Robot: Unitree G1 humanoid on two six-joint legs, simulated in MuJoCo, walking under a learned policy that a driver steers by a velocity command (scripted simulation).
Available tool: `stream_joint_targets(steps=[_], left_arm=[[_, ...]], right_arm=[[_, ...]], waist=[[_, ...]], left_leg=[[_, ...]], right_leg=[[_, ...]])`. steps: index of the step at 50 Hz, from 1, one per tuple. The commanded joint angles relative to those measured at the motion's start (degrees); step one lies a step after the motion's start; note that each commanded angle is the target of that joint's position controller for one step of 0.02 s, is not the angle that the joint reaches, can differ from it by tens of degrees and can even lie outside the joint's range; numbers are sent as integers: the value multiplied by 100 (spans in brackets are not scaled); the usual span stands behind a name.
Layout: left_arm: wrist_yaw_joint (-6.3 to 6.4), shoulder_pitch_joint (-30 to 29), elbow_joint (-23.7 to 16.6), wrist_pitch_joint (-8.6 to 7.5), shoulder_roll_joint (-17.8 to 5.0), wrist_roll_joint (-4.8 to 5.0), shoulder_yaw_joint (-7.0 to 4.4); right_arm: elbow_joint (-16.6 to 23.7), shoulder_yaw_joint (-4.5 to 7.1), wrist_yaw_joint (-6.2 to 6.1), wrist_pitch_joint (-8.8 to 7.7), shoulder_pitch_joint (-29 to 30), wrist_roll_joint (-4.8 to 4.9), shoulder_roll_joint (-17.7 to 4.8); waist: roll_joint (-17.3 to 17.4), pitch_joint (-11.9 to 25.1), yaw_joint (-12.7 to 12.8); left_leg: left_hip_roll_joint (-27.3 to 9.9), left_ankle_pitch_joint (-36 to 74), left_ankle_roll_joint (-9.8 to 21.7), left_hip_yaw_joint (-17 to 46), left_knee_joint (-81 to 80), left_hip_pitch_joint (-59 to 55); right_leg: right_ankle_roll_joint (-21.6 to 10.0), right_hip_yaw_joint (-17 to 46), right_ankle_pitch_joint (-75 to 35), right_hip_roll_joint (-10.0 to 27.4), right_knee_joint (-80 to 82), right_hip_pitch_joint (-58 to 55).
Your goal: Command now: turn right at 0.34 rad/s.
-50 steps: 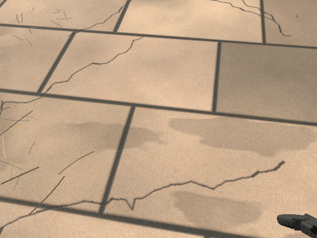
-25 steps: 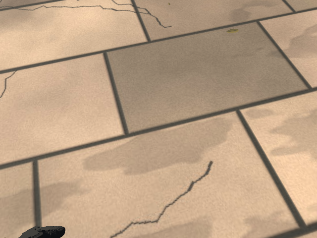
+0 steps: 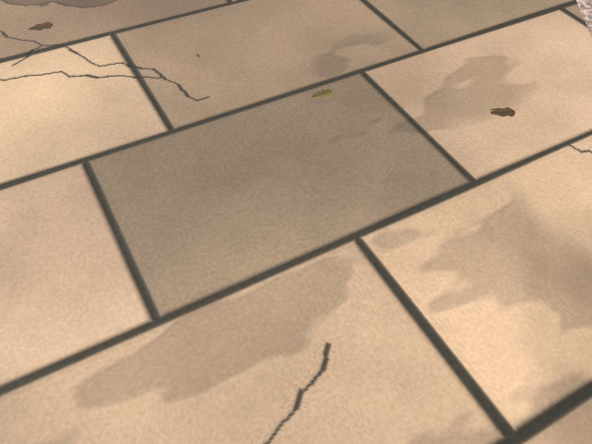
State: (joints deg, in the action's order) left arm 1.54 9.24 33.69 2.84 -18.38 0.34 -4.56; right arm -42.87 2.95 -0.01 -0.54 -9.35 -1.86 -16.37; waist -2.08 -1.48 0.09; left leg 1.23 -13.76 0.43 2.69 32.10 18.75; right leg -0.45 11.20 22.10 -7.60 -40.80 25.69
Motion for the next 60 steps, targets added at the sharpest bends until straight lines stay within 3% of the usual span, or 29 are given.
stream_joint_targets(steps=[1, 3, 6, 8, 10, 13, 14, 15, 16, 18, 21, 24, 28, 30, 31, 32, 33, 34, 36, 39, 45, 50, 53, 54, 55, 56, 57, 58, 60], left_arm=[[25, 309, -279, -137, -1029, -2, -336], [71, 440, -63, -42, -716, -26, -276], [52, 208, -81, -25, -269, 18, -104], [21, -4, -126, -42, -68, -6, 5], [-8, -47, -93, -53, -90, 40, 25], [-46, 267, 159, -87, -244, 40, -14], [-23, 411, 160, -127, -361, 27, -23], [8, 785, 230, -169, -620, -31, -72], [-50, 1167, 436, -212, -976, -66, -199], [-72, 1239, 467, -397, -789, -117, -129], [14, 887, 490, -526, -485, -10, -28], [39, 574, 459, -449, -606, -53, -77], [99, 416, 459, -349, -831, 72, -164], [115, 516, 486, -371, -636, 61, -114], [120, 719, 415, -393, -387, -122, -40], [131, 934, 175, -411, -50, -239, 88], [104, 907, 263, -407, -390, -64, 14], [85, 641, 250, -383, -613, 49, -45], [148, 352, 282, -334, -679, -54, -101], [125, 459, 330, -313, -482, -94, -72], [101, -9, 258, -337, -352, -75, -5], [9, -234, 204, -482, -414, 0, -31], [-60, 29, 297, -578, -439, 28, -77], [-58, 171, 350, -595, -568, 0, -129], [-21, 211, 296, -561, -918, -92, -203], [-24, 63, 350, -479, -1249, -271, -273], [-24, -51, 216, -485, -891, -276, -205], [3, -232, 149, -480, -601, -217, -111], [40, -460, 125, -454, -446, -66, -54]], right_arm=[[552, 225, -69, -95, 362, -30, -910], [552, 164, -97, -90, 480, 162, -705], [456, 88, -103, -35, 289, 146, -527], [401, 112, -100, 13, 216, 150, -607], [305, 150, -89, 69, -73, 171, -757], [212, 139, -63, 78, -282, 292, -862], [209, 96, -41, 18, -267, 252, -783], [342, -6, 2, -80, -15, 170, -469], [519, -58, 17, -192, 263, 200, -258], [709, 105, 9, -327, 840, 340, -719], [548, 117, 91, -343, 458, 302, -593], [496, -16, 247, -293, 411, 248, -254], [633, 107, 298, -106, 193, 303, -589], [499, 269, 230, -62, -417, 235, -850], [546, 408, 139, -59, -775, 224, -1348], [708, 441, 139, -71, -907, 131, -1799], [754, 344, 165, -125, -836, 153, -1418], [799, 280, 159, -176, -544, 179, -1181], [869, 247, 93, -130, -123, 243, -1053], [982, 246, -9, -32, 82, 142, -1050], [1020, 331, -150, 114, -2, 240, -1155], [1066, 366, -141, 231, -29, 254, -1157], [1120, 357, -153, 296, 131, 344, -1095], [1136, 325, -169, 311, 110, 373, -985], [1142, 241, -156, 308, -153, 313, -693], [1313, 261, -136, 263, -221, 342, -722], [1166, 415, -135, 218, -366, 240, -1226], [1039, 499, -117, 237, -412, 289, -1376], [905, 466, -136, 363, -490, 287, -1118]], waist=[[1170, 322, 147], [908, 268, 155], [1016, 387, 36], [1270, 507, -97], [1413, 617, -255], [1223, 319, -127], [1027, 354, -49], [344, 458, 100], [-890, 369, 213], [-1060, -547, 524], [-756, -526, 238], [-579, -10, 201], [-578, 171, -26], [-138, 471, -286], [946, 762, -313], [2068, 1249, -174], [1498, 1358, -274], [1101, 840, -230], [502, 415, -101], [800, 514, 79], [853, 594, -69], [1015, 612, -163], [1045, 680, 59], [930, 726, 113], [44, 925, -51], [-1487, 539, -274], [-1033, 561, -141], [-622, 530, -186], [-436, 360, -190]], left_leg=[[-2088, 1357, 1447, 2205, -1539, -490], [-1621, 1571, 1115, 1527, -1307, -794], [-1296, 2137, 1073, 906, -1191, -1078], [-1206, 2185, 1038, 732, -1107, -1185], [-1263, 1584, 1085, 859, -1156, -1203], [-1089, -854, 835, 958, -1332, -403], [-1026, -1264, 629, 939, -1221, 83], [-689, -1333, 353, 465, -510, 748], [58, -1292, -15, -595, 541, 1145], [-226, -1690, -14, -208, 1857, 2139], [-543, -1340, 58, -51, 2059, 2540], [-349, -477, -54, -485, 1187, 1022], [-153, 316, 34, -583, 386, 83], [70, 864, 240, -518, -183, -866], [-768, 2371, 575, 730, -525, -1695], [-2196, 2531, 1841, 3383, -1185, -2410], [-2277, 1503, 2064, 3713, -1544, -2262], [-2020, 1056, 1853, 3078, -1477, -1838], [-1522, 797, 1380, 2276, -1477, -1085], [-1083, 1347, 1295, 1711, -1550, -500], [-931, 646, 1295, 1974, -1425, -460], [-902, 905, 1228, 2521, -1161, -618], [-713, 1446, 1003, 2694, -774, -751], [-499, 1089, 769, 2562, -526, -495], [-58, -439, 437, 1971, 399, 85], [808, -2100, 82, 766, 1387, 1321], [392, -2259, -200, 688, 2728, 1496], [281, -1899, -309, 666, 3218, 1462], [184, -1303, -534, 533, 3685, 1663]], right_leg=[[222, 44, 959, 152, -2301, 622], [426, 16, 514, 192, -2631, 746], [585, -336, 304, 359, -1732, 354], [617, -690, 362, 612, -589, -214], [576, -943, 281, 632, 350, -730], [185, -1273, -678, 441, 1952, -1835], [-40, -945, -583, 715, 1805, -2339], [-422, -208, -192, 1301, 1757, -2784], [-980, 850, 1134, 1860, 2296, -2454], [-1507, 2088, 1613, 2578, 3177, -2163], [-1197, 981, -1262, 2368, 2832, -2739], [-920, -276, -3076, 1930, 2560, -2135], [-710, -609, -3216, 2035, 1970, -1724], [-391, -968, -2949, 1660, 797, -1408], [57, -1438, -1645, 1174, -705, -606], [422, -1164, 1745, 236, -2353, 764], [405, -503, 1780, 493, -3126, 995], [314, -523, 1351, 677, -3264, 1230], [273, -520, 563, 985, -2699, 1111], [378, -632, -17, 853, -2065, 431], [596, -500, -437, 676, -678, 233], [507, -452, -309, 518, 199, -168], [324, -544, -897, 499, 1558, -870], [196, -444, -1504, 791, 2092, -1440], [-234, 444, -1952, 1881, 2237, -2116], [-1173, 1683, -3046, 2774, 2359, -2143], [-1553, 1762, -3179, 3102, 2303, -1995], [-1397, 1205, -3096, 2800, 2199, -1881], [-1083, 422, -2940, 2293, 2079, -1924]])
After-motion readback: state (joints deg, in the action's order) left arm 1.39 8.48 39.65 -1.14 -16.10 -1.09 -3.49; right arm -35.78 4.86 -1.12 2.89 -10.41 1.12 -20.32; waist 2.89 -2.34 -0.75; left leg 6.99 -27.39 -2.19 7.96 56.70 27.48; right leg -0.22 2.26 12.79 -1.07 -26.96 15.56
